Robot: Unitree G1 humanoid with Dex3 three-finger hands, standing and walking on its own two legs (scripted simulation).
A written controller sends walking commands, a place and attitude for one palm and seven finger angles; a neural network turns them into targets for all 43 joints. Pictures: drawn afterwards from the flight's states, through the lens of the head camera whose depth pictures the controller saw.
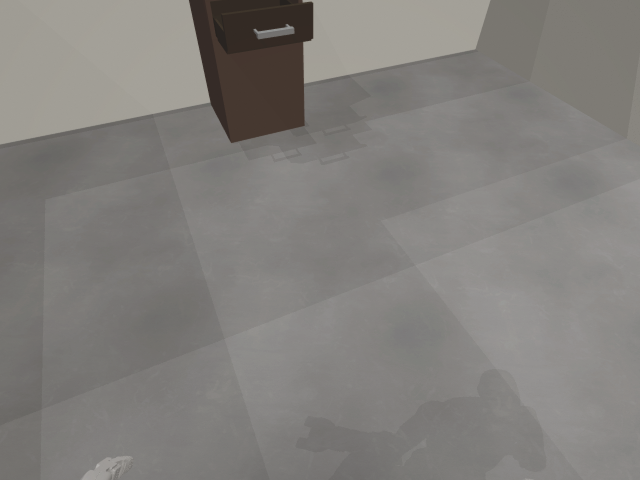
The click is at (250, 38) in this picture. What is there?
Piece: drawer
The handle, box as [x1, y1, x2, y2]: [253, 24, 294, 38]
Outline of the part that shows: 294,33 293,27 290,27 287,24 285,24 286,26 284,28 264,31 257,31 253,29 258,38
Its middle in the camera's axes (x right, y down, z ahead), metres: -0.20 -0.86 +1.60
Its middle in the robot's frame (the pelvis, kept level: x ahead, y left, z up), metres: +1.75 +0.29 -0.15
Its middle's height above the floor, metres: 0.62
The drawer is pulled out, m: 0.18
